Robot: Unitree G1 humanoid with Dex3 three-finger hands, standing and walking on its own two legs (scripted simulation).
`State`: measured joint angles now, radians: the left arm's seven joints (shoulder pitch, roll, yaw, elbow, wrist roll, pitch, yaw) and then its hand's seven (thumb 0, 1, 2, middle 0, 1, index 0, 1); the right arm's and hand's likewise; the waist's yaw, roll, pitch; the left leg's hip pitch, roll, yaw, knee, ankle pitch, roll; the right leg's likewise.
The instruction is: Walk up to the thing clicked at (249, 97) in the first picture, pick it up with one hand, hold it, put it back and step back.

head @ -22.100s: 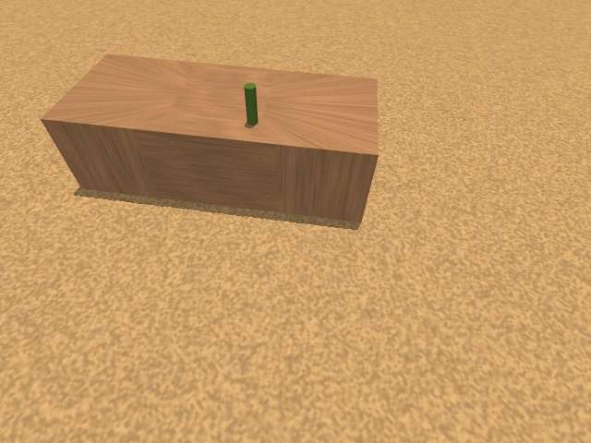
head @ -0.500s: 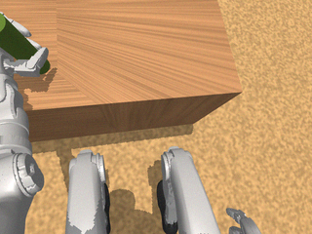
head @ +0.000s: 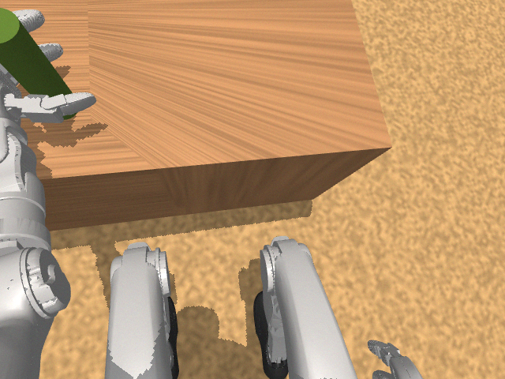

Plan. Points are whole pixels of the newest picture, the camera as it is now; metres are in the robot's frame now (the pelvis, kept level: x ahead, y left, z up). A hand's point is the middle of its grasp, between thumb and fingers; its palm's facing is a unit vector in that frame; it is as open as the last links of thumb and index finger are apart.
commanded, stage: withdraw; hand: left
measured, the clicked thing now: (36, 74) +0.51 +0.25 +0.03
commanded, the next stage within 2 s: rise in 0.46 s
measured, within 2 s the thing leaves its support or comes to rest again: neither
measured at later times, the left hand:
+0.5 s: hand out of the picture +0.52 +0.31 +0.11, palm faces +0.31 -0.95 -0.06, open 16.0 cm
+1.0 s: hand out of the picture +0.45 +0.37 +0.23, palm faces +0.42 -0.83 -0.37, open 17.3 cm
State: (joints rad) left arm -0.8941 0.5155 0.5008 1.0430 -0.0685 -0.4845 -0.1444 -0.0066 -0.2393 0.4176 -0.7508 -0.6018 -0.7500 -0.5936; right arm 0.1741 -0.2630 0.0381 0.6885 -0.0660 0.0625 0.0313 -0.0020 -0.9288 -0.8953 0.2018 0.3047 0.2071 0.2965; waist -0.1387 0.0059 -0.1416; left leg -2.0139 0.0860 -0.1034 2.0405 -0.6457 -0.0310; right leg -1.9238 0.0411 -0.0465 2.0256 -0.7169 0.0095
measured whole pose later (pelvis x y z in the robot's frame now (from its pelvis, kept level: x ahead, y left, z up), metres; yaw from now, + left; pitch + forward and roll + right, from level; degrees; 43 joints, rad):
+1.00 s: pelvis +0.04 +0.01 +0.24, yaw +4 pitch +20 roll -4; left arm -0.66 0.63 0.39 1.12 0.08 -0.06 0.06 -0.01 -0.51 0.08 -0.07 -0.07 -0.07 -0.06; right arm 0.33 -0.27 0.02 0.67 0.02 0.09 -0.03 0.00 -0.91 -0.90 0.20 0.31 0.21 0.30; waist -0.12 0.02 -0.12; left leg -1.07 0.09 -0.06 1.18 -0.47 -0.02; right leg -0.96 0.03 -0.05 1.11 -0.50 0.01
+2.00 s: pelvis +0.07 +0.00 +0.30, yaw +6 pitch +5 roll +0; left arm 0.39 0.18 -0.03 0.20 -0.02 0.13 0.13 -0.01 -0.56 0.05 -0.06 -0.05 -0.06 -0.05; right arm 0.24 -0.23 0.02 0.55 0.02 -0.02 -0.14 0.01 -0.90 -0.90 0.20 0.31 0.21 0.30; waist -0.02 0.03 -0.06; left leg -0.53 0.05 -0.01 0.82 -0.37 -0.04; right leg -0.46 0.00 -0.03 0.81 -0.44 0.00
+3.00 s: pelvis +0.05 +0.01 +0.34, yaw +7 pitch -4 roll +0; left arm 0.20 0.34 -0.01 1.13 0.03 0.00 0.01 0.00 -0.57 0.04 -0.06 -0.05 -0.06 -0.04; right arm 0.18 -0.34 0.01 1.10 -0.02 0.02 0.00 0.00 -0.91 -0.90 0.20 0.31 0.21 0.30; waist 0.00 0.03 0.04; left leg -0.18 0.03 0.00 0.39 -0.14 -0.02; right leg -0.12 -0.03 -0.03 0.39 -0.20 0.02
